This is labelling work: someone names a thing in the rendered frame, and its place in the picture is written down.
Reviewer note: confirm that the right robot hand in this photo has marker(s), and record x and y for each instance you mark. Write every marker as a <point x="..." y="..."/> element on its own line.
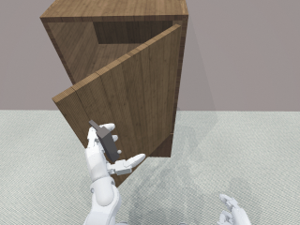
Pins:
<point x="238" y="215"/>

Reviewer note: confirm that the robot left forearm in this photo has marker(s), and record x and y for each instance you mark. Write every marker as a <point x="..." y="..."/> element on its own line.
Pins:
<point x="106" y="201"/>

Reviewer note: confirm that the left robot hand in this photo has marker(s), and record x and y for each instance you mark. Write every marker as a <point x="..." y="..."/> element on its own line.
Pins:
<point x="96" y="161"/>

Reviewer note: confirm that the handle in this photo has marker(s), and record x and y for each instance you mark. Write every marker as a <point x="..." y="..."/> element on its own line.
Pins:
<point x="106" y="139"/>

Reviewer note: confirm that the cupboard door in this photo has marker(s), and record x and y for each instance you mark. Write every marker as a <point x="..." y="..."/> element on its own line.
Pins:
<point x="134" y="92"/>

